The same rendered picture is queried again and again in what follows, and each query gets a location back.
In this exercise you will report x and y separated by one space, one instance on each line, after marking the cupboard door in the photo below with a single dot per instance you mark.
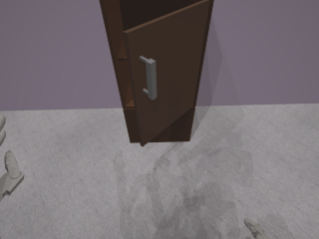
175 42

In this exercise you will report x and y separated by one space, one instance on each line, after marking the handle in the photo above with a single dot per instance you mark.
151 69

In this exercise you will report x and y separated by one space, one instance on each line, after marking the right robot hand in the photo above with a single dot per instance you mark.
255 228

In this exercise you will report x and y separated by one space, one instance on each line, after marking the left robot hand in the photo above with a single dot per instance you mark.
13 177

